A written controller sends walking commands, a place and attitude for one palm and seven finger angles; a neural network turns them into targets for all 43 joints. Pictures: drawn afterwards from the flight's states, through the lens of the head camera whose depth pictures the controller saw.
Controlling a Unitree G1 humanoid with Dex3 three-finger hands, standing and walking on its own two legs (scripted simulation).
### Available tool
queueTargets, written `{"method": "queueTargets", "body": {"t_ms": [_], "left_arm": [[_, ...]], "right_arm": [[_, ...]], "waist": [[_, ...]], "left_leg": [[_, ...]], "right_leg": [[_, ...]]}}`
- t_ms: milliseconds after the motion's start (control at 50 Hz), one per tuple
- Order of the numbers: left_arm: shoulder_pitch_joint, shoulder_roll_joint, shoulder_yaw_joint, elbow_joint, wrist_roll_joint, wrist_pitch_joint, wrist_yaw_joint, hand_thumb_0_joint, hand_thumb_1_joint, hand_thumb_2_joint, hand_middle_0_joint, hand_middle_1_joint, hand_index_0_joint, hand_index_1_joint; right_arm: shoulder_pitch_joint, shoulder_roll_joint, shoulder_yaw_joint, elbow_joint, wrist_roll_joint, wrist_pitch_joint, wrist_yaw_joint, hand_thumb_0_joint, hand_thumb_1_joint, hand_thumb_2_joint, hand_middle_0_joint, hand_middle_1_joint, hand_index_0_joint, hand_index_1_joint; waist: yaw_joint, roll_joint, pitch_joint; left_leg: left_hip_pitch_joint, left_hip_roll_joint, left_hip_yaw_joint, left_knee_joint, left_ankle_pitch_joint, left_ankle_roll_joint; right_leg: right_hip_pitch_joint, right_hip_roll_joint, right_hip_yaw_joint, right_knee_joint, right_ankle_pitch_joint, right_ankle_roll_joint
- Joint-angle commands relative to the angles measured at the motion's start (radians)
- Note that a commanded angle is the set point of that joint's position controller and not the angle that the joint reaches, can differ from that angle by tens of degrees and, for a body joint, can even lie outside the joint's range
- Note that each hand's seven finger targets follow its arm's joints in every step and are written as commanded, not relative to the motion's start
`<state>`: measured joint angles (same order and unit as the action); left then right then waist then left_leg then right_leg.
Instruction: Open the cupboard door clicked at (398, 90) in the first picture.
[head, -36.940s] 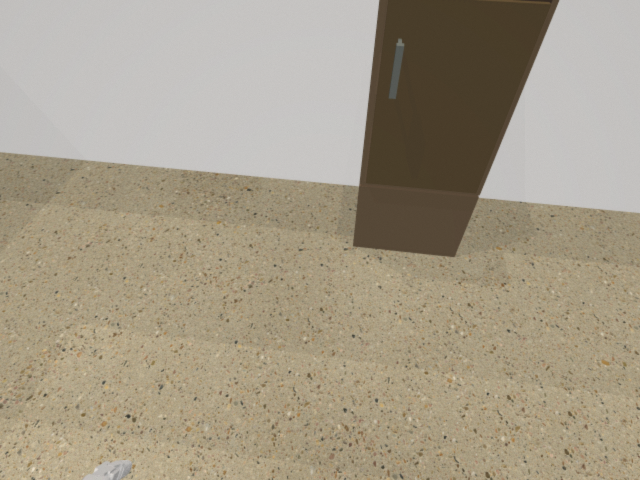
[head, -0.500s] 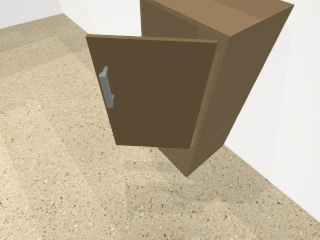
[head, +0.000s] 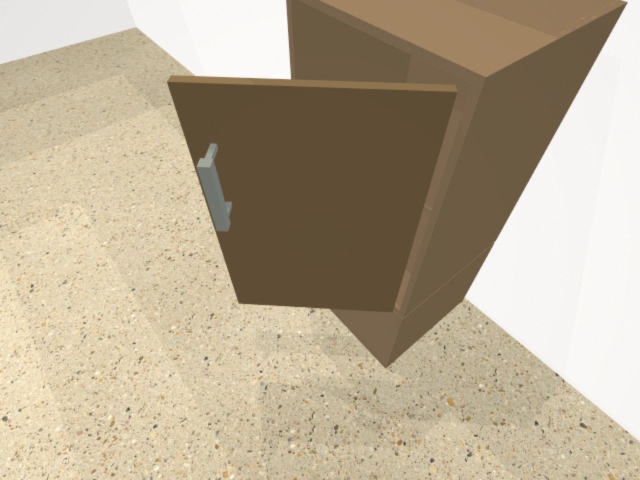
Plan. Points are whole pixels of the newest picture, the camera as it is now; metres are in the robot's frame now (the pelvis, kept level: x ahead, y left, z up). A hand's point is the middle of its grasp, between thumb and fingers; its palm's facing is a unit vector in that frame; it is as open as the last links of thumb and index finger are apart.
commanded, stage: come to a stop and stand still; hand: left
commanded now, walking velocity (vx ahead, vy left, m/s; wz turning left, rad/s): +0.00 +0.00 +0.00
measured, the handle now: (218, 189) +0.53 +0.21 +0.04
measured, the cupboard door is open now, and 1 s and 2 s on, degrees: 47 47 47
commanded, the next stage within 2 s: look again from close up in 0.84 s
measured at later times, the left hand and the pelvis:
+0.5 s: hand out of the picture +0.00 +0.15 -0.15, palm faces +0.00 -0.97 -0.25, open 7.3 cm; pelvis -0.02 -0.03 +0.01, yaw +0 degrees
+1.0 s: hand out of the picture +0.00 +0.13 -0.15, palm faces +0.03 -0.97 -0.24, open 7.3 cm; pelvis -0.02 -0.06 +0.02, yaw +1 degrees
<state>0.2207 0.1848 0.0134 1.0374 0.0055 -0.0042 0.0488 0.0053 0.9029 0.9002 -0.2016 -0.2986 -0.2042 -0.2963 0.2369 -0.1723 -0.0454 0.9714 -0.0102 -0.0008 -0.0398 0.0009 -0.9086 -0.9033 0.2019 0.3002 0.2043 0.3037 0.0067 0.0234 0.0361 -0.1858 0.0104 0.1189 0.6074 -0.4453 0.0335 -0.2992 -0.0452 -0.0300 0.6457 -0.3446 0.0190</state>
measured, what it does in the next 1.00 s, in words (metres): shifts its weight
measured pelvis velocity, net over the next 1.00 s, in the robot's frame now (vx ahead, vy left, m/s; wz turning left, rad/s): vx -0.02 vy -0.06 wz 0.01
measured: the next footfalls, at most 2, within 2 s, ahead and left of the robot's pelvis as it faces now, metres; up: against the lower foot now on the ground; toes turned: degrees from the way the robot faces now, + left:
none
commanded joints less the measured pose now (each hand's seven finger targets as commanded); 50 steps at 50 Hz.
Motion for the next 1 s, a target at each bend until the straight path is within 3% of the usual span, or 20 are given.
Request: {"method": "queueTargets", "body": {"t_ms": [0,40,120,200,320,420,440,580,640,760,900,980], "left_arm": [[0.032,0.068,0.013,-0.060,0.008,-0.006,0.006,0.000,0.900,0.900,-0.200,-0.300,-0.200,-0.300],[0.041,0.071,0.012,-0.049,0.006,-0.002,0.005,0.000,0.900,0.900,-0.200,-0.300,-0.200,-0.300],[0.049,0.087,0.001,-0.038,0.006,0.001,-0.005,0.000,0.900,0.900,-0.200,-0.300,-0.200,-0.300],[0.041,0.106,-0.001,-0.030,0.007,-0.002,-0.012,0.000,0.900,0.900,-0.200,-0.300,-0.200,-0.300],[0.047,0.113,0.000,-0.013,0.004,-0.012,-0.016,0.000,0.900,0.900,-0.200,-0.300,-0.200,-0.300],[0.048,0.104,0.000,0.011,0.003,-0.016,-0.016,0.000,0.900,0.900,-0.200,-0.300,-0.200,-0.300],[0.048,0.104,0.001,0.014,0.003,-0.017,-0.015,0.000,0.900,0.900,-0.200,-0.300,-0.200,-0.300],[0.048,0.098,0.002,0.033,0.001,-0.023,-0.015,0.000,0.900,0.900,-0.200,-0.300,-0.200,-0.300],[0.050,0.093,0.003,0.041,0.001,-0.025,-0.014,0.000,0.900,0.900,-0.200,-0.300,-0.200,-0.300],[0.050,0.083,0.003,0.050,0.002,-0.025,-0.014,0.000,0.900,0.900,-0.200,-0.300,-0.200,-0.300],[0.061,0.079,0.006,0.054,0.001,-0.029,-0.013,0.000,0.900,0.900,-0.200,-0.300,-0.200,-0.300],[0.060,0.075,0.006,0.058,0.003,-0.029,-0.013,0.000,0.900,0.900,-0.200,-0.300,-0.200,-0.300]], "right_arm": [[0.129,-0.121,-0.009,-0.048,-0.007,-0.018,0.001,0.000,-0.900,-0.900,0.200,0.300,0.200,0.300],[0.096,-0.127,-0.005,-0.054,-0.007,-0.021,-0.002,0.000,-0.900,-0.900,0.200,0.300,0.200,0.300],[0.044,-0.114,0.008,-0.055,-0.006,-0.010,0.004,0.000,-0.900,-0.900,0.200,0.300,0.200,0.300],[0.054,-0.107,0.017,-0.025,-0.006,-0.011,0.013,0.000,-0.900,-0.900,0.200,0.300,0.200,0.300],[0.074,-0.100,0.030,0.021,-0.006,-0.023,0.014,0.000,-0.900,-0.900,0.200,0.300,0.200,0.300],[0.097,-0.085,0.037,0.065,-0.007,-0.024,0.012,0.000,-0.900,-0.900,0.200,0.300,0.200,0.300],[0.100,-0.078,0.038,0.070,-0.006,-0.022,0.012,0.000,-0.900,-0.900,0.200,0.300,0.200,0.300],[0.143,-0.062,0.043,0.120,-0.006,-0.023,0.011,0.000,-0.900,-0.900,0.200,0.300,0.200,0.300],[0.152,-0.051,0.041,0.133,-0.005,-0.022,0.009,0.000,-0.900,-0.900,0.200,0.300,0.200,0.300],[0.165,-0.041,0.041,0.152,-0.005,-0.019,0.007,0.000,-0.900,-0.900,0.200,0.300,0.200,0.300],[0.166,-0.038,0.040,0.157,-0.005,-0.023,0.004,0.000,-0.900,-0.900,0.200,0.300,0.200,0.300],[0.162,-0.035,0.039,0.158,-0.004,-0.023,0.003,0.000,-0.900,-0.900,0.200,0.300,0.200,0.300]], "waist": [[-0.024,-0.020,-0.074],[-0.015,0.027,-0.046],[-0.013,-0.051,0.039],[-0.022,-0.087,0.049],[-0.016,-0.039,0.003],[-0.012,-0.018,0.019],[-0.011,-0.045,0.037],[-0.012,-0.033,0.024],[-0.013,-0.057,0.020],[-0.015,-0.042,0.050],[-0.015,-0.029,0.010],[-0.016,-0.025,0.023]], "left_leg": [[0.093,0.176,-0.139,-0.110,0.912,0.020],[0.108,0.163,-0.124,-0.129,0.923,0.021],[0.030,0.117,-0.114,-0.205,0.409,0.017],[0.019,0.090,-0.106,-0.244,0.201,0.011],[0.042,0.093,-0.101,-0.266,0.237,0.005],[0.028,0.094,-0.092,-0.275,0.235,-0.003],[0.018,0.094,-0.093,-0.271,0.218,-0.003],[0.016,0.093,-0.085,-0.265,0.235,-0.013],[0.023,0.094,-0.081,-0.258,0.240,-0.015],[0.014,0.094,-0.077,-0.260,0.231,-0.021],[0.034,0.098,-0.080,-0.256,0.269,-0.023],[0.034,0.102,-0.081,-0.260,0.284,-0.024]], "right_leg": [[0.035,-0.010,0.006,0.000,0.331,-0.058],[0.026,-0.008,0.014,-0.013,0.285,-0.058],[0.021,-0.044,0.084,-0.127,0.281,-0.058],[0.020,-0.055,0.115,-0.196,0.193,-0.059],[0.068,-0.063,0.113,-0.210,0.228,-0.066],[0.082,-0.070,0.114,-0.224,0.241,-0.073],[0.080,-0.068,0.110,-0.233,0.226,-0.072],[0.102,-0.075,0.112,-0.243,0.251,-0.080],[0.109,-0.074,0.107,-0.249,0.272,-0.081],[0.092,-0.075,0.109,-0.266,0.259,-0.082],[0.117,-0.073,0.103,-0.261,0.309,-0.081],[0.112,-0.069,0.095,-0.259,0.326,-0.079]]}}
